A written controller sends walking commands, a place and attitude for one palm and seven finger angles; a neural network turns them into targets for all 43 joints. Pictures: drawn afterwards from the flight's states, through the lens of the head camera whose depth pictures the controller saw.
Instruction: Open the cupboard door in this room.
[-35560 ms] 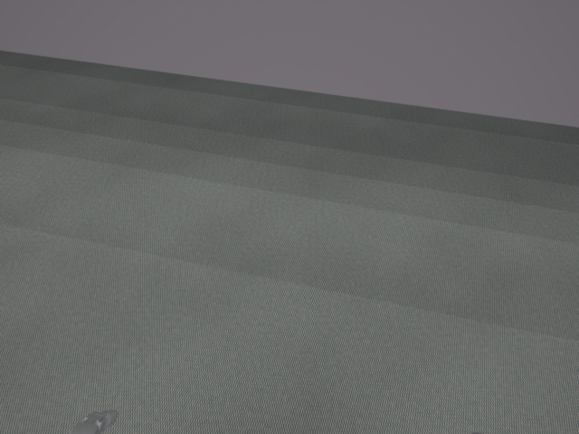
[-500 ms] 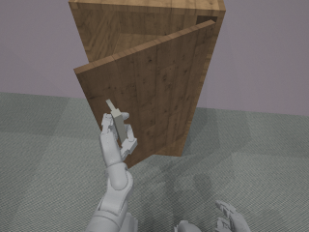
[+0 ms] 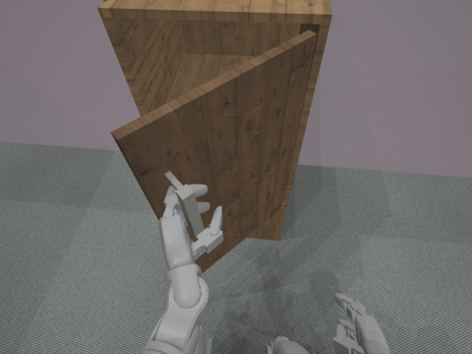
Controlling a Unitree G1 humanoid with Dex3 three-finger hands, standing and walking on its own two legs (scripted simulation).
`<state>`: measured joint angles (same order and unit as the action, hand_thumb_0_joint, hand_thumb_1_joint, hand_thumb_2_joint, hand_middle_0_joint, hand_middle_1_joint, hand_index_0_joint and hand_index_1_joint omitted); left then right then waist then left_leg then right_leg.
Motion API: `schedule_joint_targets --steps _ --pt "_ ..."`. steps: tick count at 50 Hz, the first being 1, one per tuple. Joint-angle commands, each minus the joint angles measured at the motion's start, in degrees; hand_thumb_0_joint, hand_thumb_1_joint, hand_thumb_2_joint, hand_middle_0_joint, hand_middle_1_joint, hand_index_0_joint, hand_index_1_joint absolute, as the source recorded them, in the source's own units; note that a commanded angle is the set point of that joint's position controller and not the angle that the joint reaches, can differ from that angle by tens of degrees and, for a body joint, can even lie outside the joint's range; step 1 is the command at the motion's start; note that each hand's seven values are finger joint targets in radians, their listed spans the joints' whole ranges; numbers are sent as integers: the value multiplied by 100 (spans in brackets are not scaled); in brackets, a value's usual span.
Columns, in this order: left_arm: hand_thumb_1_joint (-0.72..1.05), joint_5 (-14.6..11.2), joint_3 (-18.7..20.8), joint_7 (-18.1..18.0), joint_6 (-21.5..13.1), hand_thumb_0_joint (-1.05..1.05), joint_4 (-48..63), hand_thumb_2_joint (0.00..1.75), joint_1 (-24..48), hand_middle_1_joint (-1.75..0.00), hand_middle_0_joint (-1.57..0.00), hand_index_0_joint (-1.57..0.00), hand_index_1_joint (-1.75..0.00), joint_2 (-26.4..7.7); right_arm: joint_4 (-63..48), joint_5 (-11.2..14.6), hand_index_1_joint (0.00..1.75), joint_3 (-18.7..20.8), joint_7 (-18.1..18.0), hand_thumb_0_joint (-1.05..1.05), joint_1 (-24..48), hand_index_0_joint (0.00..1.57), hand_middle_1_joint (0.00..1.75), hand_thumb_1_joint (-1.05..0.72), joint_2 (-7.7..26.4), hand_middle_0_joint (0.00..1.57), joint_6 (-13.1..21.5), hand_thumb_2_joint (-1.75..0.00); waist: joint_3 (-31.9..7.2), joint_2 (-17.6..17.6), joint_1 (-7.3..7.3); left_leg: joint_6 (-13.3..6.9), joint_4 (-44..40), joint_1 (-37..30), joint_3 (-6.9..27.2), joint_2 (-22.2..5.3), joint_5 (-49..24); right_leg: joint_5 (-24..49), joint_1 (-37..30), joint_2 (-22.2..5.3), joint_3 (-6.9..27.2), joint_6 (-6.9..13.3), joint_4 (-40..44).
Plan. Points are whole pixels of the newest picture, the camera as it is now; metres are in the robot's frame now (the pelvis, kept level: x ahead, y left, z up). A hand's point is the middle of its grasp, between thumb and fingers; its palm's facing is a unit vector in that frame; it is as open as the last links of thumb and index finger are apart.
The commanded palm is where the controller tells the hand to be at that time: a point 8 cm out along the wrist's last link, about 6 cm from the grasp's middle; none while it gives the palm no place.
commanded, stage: open thumb and fingers to let go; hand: left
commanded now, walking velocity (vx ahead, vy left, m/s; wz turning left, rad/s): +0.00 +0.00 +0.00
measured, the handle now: (185, 205) +0.35 +0.10 +0.05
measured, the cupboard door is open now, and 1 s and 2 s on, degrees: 47 53 52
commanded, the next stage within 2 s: slide the hand sideways off the handle in 0.56 s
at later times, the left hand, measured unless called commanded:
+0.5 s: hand (209, 228) +0.31 +0.06 +0.04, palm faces +0.23 -0.97 -0.01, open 14.6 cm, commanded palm +0.27 +0.10 +0.04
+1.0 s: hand (211, 257) +0.27 +0.05 +0.04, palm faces -0.18 -0.98 +0.06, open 16.1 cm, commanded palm +0.25 +0.11 +0.04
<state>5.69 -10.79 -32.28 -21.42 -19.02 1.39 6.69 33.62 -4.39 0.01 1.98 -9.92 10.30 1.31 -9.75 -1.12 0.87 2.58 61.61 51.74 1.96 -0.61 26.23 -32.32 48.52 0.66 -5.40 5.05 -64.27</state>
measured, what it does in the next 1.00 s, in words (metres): stands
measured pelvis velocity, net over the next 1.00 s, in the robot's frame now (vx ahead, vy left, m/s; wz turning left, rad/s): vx -0.01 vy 0.04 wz -0.04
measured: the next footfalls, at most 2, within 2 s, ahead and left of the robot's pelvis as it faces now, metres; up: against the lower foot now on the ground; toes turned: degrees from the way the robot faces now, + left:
none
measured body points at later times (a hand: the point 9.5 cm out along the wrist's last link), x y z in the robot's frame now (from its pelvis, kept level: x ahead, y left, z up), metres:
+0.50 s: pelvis +0.00 +0.02 +0.00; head +0.06 +0.01 +0.45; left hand +0.30 +0.11 +0.04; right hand +0.17 -0.20 -0.11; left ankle +0.04 +0.15 -0.66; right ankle -0.01 -0.06 -0.66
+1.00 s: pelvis -0.01 +0.04 +0.00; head +0.05 +0.03 +0.44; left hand +0.27 +0.10 +0.04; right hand +0.14 -0.19 -0.10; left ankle +0.04 +0.15 -0.66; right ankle -0.01 -0.06 -0.66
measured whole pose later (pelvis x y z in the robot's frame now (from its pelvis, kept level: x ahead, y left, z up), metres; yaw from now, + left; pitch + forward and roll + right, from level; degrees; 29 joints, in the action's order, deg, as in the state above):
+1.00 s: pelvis -0.01 +0.04 +0.00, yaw -2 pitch +15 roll +0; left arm -0.6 -17.0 -8.1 -20.9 -10.5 -5.3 0.9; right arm 26.9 -1.0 -0.5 2.4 -14.0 12.2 -0.9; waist -8.5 -1.8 1.5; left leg -0.6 64.7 52.3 -0.7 -0.1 27.3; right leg -31.6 48.8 0.0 -2.8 1.8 -65.6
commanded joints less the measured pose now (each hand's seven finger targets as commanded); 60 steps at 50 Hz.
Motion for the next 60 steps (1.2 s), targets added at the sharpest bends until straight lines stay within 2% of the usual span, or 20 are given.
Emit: schedule_joint_targets --steps 1,5,7,9,12,27,33,34,35,37,39,40,42,44,46,49,51,54,56,60 --pt "-8 70 -153 82 -335 0 1203 48 1032 -124 -33 -33 -124 308 -820 35 30 190 -38 0 111 20 30 -90 474 20 201 -90 -1627 792 193 -314 -236 -747 -101 201 -981 2806 -1356 -373 971 -601 1426" --pt "-36 45 -96 102 -329 0 1144 36 936 -122 -31 -31 -122 259 -825 43 30 191 -59 0 106 20 30 -90 471 20 183 -90 -1525 957 187 -307 -219 -656 -78 198 -954 2812 -1363 -396 1011 -622 1447" --pt "-50 65 -136 91 -337 0 1220 30 951 -120 -30 -30 -120 281 -857 46 30 204 -52 0 104 20 30 -90 482 20 190 -90 -1545 766 146 -318 -249 -738 -83 201 -1014 2712 -1304 -345 917 -560 1400" --pt "-50 77 -240 76 -332 0 1277 30 832 -120 -30 -30 -120 407 -870 36 30 198 -41 0 84 20 30 -90 480 20 197 -90 -1686 712 129 -325 -267 -875 -105 201 -1130 2870 -1272 -302 784 -543 1304" --pt "-50 61 -136 55 -290 0 1158 30 830 -105 -27 -27 -105 319 -862 36 30 194 -58 0 64 20 30 -90 491 20 196 -90 -1515 821 135 -324 -284 -829 -93 197 -1089 2724 -1213 -279 741 -533 1335" --pt "-50 160 -446 -123 -128 0 1321 30 737 -30 -15 -15 -30 735 -987 42 30 168 36 0 193 20 30 -90 482 20 261 -90 -1552 384 53 -313 -413 -1242 -86 136 -1275 2117 -802 -27 297 -324 1128" --pt "-50 168 -545 -199 -36 0 1266 30 1063 -30 -15 -15 -30 892 -958 46 30 142 74 0 282 20 30 -90 491 20 286 -90 -1446 354 114 -314 -417 -1249 -32 123 -1101 1737 -539 5 216 -306 1090" --pt "-50 849 -1808 1046 -296 0 1446 30 1017 -30 -15 -15 -30 88 -896 116 30 188 118 0 -162 20 30 -90 758 20 180 -90 -1069 600 725 -436 -252 -1219 -39 125 -1069 2104 -233 -77 442 -342 1043" --pt "-50 583 -1345 1706 -582 0 1731 30 1174 -30 -15 -15 -30 -272 -1038 143 30 258 104 0 -187 20 30 -90 696 20 131 -90 -1412 431 505 -454 -169 -1134 -35 152 -1137 2312 -446 -133 496 -311 962" --pt "-50 326 -1233 2477 -820 0 2025 30 1149 -30 -15 -15 -30 -595 -1192 200 30 267 52 0 -146 20 30 -90 715 20 91 -90 -1810 147 394 -470 -120 -1201 -50 181 -1248 2595 -729 -151 616 -287 841" --pt "-50 -199 -1130 2991 -778 0 2017 30 764 -30 -15 -15 -30 -453 -1374 319 30 219 22 0 -93 20 30 -90 667 20 99 -90 -1720 153 317 -454 -194 -1301 -63 173 -1058 2262 -695 -120 584 -297 965" --pt "-50 -490 -1062 3073 -699 0 2061 30 767 -30 -15 -15 -30 -340 -1434 366 30 194 -8 0 -46 20 30 -90 678 20 102 -90 -1601 276 341 -446 -279 -1328 -48 158 -871 1925 -649 -84 532 -309 1067" --pt "-50 -944 -811 3011 -454 0 2043 30 565 -30 -15 -15 -30 -185 -1557 439 30 161 -41 0 55 20 30 -90 704 20 107 -90 -1393 360 205 -420 -458 -1320 -32 162 -578 1312 -640 -40 443 -303 1221" --pt "-50 -1089 -467 2742 -282 0 1935 30 377 -30 -15 -15 -30 -302 -1568 439 30 149 -73 0 84 20 30 -90 747 20 69 -90 -1132 659 152 -409 -521 -1187 -23 148 -434 1034 -590 -26 393 -338 1279" --pt "-50 -897 -406 2448 -313 0 2076 30 458 -30 -15 -15 -30 -379 -1606 389 30 164 -60 0 77 20 30 -90 760 20 55 -90 -1107 771 164 -422 -456 -1095 -7 145 -472 1029 -463 -33 379 -347 1148" --pt "-50 -376 -512 2173 -487 0 2125 30 -142 -30 -15 -15 -30 -439 -1657 320 30 194 59 0 11 20 30 -90 726 20 33 -90 -1286 520 40 -393 -367 -1057 1 133 -754 1317 -330 -48 325 -290 805" --pt "-50 -220 -549 2130 -550 0 2278 30 -218 -30 -15 -15 -30 -508 -1705 306 30 201 110 0 24 20 30 -90 724 20 -8 -90 -1275 417 39 -392 -316 -1002 -23 138 -683 1266 -265 -51 359 -277 780" --pt "-50 -184 -420 2183 -596 0 2541 30 -524 -30 -15 -15 -30 -736 -1816 315 30 208 108 0 41 20 30 -90 709 20 -63 -90 -1375 316 -43 -390 -326 -985 -82 149 -634 1261 -399 -43 426 -264 809" --pt "-50 -224 -468 2272 -547 0 2694 30 -502 -30 -15 -15 -30 -779 -1852 344 30 186 84 0 42 20 30 -90 714 20 -104 -90 -1213 207 16 -393 -346 -978 -98 155 -493 1138 -352 -36 456 -274 893" --pt "-50 -507 -391 2454 -439 0 2960 30 -907 -30 -15 -15 -30 -796 -1915 392 30 167 0 0 25 20 30 -90 721 20 -102 -90 -1183 299 35 -391 -401 -1053 -66 135 -520 1198 -459 10 423 -297 969"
